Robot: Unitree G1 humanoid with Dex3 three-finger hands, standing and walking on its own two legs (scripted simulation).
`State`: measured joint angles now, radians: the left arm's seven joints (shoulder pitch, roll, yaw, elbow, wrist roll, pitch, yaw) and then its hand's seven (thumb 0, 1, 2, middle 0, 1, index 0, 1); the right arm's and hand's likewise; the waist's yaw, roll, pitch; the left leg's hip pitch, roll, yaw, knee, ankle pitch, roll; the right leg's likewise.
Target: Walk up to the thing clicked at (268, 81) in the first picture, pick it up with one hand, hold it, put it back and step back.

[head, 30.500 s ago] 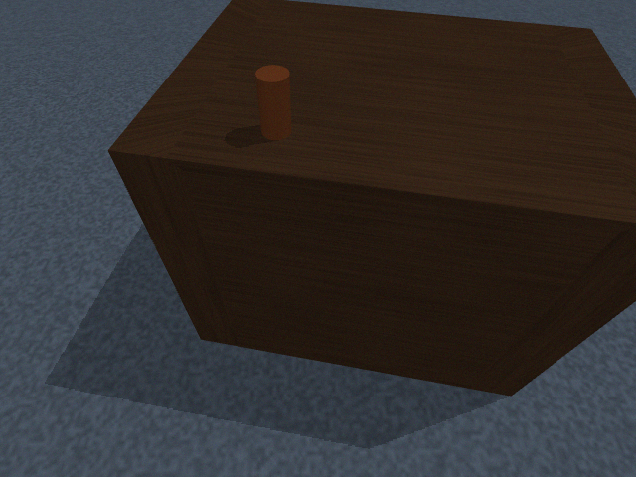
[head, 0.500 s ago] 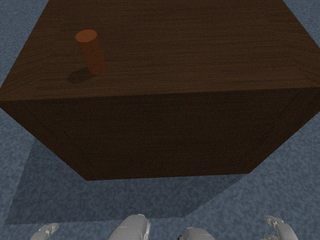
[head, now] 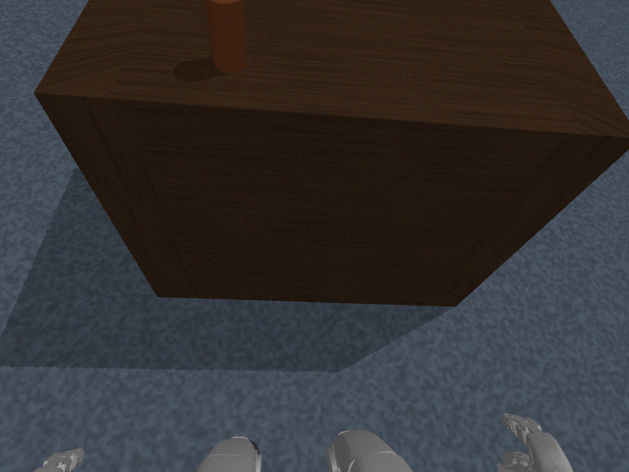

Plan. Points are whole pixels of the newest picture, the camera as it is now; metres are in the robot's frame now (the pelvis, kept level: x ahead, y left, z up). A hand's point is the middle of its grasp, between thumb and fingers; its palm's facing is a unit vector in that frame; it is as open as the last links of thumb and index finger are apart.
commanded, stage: step back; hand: left
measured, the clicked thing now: (227, 31) +0.73 +0.17 +0.09
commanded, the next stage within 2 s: none
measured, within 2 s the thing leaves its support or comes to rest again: neither
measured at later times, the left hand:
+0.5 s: hand out of the picture -0.04 +0.24 -0.13, palm faces +0.03 -0.90 -0.43, open 7.4 cm
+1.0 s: hand out of the picture -0.29 +0.19 -0.16, palm faces -0.01 -0.92 -0.39, open 7.4 cm
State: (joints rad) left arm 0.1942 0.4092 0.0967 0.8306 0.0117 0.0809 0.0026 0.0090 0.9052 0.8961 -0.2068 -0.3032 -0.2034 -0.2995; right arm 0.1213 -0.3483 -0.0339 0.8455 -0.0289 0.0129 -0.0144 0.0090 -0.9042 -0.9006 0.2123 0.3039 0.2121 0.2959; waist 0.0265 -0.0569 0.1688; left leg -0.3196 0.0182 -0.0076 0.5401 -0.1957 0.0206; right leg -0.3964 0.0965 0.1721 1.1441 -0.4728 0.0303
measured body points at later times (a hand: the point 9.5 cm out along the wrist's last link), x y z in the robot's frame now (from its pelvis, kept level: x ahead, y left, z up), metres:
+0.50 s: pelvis -0.17 -0.04 -0.01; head -0.10 -0.05 +0.43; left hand -0.04 +0.28 -0.11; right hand -0.10 -0.35 -0.14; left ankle -0.21 +0.09 -0.71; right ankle -0.10 -0.15 -0.73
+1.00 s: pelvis -0.34 -0.07 -0.01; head -0.31 -0.08 +0.43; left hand -0.29 +0.24 -0.13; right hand -0.20 -0.39 -0.12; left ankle -0.24 +0.07 -0.71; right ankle -0.36 -0.20 -0.73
